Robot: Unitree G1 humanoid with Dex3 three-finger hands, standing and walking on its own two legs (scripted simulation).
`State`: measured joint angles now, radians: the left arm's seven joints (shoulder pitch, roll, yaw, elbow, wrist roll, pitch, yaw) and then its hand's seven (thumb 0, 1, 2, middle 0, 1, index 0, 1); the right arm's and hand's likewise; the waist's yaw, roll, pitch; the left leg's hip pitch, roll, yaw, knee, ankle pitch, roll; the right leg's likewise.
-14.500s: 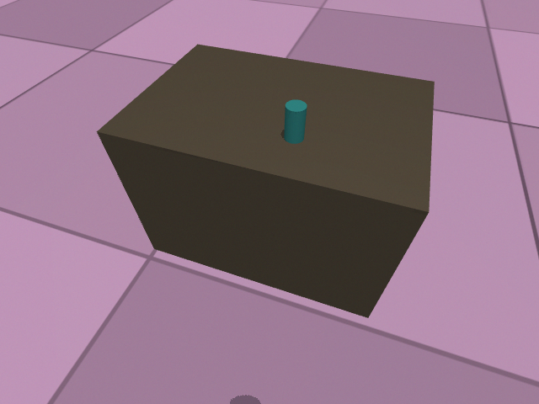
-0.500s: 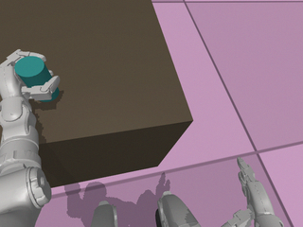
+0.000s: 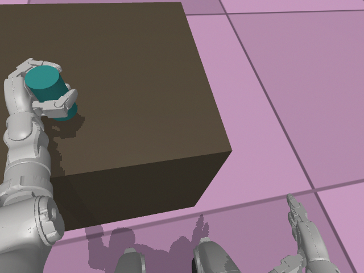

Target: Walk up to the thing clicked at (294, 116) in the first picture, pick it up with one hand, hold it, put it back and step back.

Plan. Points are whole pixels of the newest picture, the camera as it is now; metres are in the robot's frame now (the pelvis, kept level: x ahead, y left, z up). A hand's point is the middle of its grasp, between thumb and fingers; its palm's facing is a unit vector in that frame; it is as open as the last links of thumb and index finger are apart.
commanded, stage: settle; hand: left
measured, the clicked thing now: (54, 95) +0.50 +0.23 +0.06
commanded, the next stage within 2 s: lift in 0.22 s
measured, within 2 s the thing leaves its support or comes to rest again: neither
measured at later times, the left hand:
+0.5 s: hand (50, 80) +0.50 +0.22 +0.10, palm faces +0.20 -0.98 +0.00, open 8.3 cm
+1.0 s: hand (39, 75) +0.45 +0.20 +0.17, palm faces +0.20 -0.98 +0.00, open 8.3 cm
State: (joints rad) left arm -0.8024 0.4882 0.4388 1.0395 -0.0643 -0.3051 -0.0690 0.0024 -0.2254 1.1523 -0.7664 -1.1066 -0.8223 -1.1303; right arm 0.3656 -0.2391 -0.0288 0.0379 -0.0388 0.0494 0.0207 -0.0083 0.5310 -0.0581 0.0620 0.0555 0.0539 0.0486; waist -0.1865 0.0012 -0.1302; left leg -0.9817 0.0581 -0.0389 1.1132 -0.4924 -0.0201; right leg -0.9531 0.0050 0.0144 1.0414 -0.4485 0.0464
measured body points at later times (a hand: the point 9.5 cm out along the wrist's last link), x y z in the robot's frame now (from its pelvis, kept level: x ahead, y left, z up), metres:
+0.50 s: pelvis +0.01 +0.00 +0.01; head +0.11 +0.03 +0.45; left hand +0.49 +0.27 +0.11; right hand +0.16 -0.27 -0.01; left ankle +0.02 +0.13 -0.66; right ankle +0.02 -0.15 -0.66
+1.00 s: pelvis +0.03 +0.01 +0.04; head +0.06 +0.01 +0.49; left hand +0.43 +0.25 +0.18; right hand +0.18 -0.26 -0.01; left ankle +0.02 +0.13 -0.66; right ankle +0.02 -0.15 -0.66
